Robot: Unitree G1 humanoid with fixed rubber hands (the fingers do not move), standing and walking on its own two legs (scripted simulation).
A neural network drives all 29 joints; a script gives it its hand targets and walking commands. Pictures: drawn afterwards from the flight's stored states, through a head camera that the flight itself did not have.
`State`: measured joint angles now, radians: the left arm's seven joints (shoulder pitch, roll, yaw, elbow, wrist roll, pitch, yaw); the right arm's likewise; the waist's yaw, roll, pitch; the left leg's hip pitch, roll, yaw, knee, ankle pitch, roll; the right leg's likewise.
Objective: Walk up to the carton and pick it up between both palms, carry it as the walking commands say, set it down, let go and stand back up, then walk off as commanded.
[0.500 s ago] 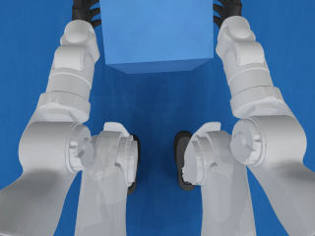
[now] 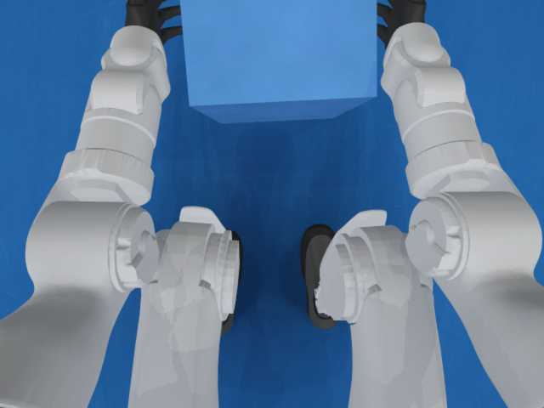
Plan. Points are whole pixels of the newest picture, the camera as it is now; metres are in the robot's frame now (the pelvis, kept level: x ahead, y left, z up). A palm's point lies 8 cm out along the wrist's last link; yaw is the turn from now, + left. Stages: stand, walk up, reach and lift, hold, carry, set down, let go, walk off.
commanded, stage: set down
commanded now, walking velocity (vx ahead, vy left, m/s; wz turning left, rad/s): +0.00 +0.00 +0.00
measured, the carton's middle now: (275, 36) +0.55 +0.01 -0.23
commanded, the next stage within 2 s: none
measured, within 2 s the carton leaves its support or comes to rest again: neither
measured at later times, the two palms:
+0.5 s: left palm (148, 29) +0.53 +0.16 -0.15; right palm (404, 32) +0.54 -0.14 -0.15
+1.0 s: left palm (129, 41) +0.52 +0.19 -0.17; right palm (403, 47) +0.53 -0.15 -0.17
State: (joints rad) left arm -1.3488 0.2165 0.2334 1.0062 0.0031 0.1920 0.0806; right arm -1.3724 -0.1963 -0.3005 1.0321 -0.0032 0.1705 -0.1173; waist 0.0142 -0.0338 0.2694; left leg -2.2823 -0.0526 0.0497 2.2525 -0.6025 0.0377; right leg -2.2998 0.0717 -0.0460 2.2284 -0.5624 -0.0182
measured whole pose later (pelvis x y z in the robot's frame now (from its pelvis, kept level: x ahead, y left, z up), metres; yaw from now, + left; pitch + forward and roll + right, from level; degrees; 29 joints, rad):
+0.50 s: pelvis +0.00 +0.00 +0.00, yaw +0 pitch +34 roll +0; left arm -1.39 0.22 0.28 1.03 0.07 0.19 0.02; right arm -1.39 -0.22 -0.30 1.07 0.01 0.16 -0.10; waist 0.03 -0.04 0.32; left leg -2.26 -0.05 0.04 2.27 -0.61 0.03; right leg -2.28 0.08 -0.06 2.24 -0.56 -0.03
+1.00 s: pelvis -0.01 +0.00 +0.00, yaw +0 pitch +33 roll -1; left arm -1.40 0.33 0.13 1.14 -0.15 0.04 0.11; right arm -1.41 -0.27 -0.14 1.14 0.16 0.05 -0.14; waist 0.01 -0.01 0.39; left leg -2.23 -0.06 0.04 2.25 -0.60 0.03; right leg -2.24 0.07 -0.05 2.22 -0.56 -0.02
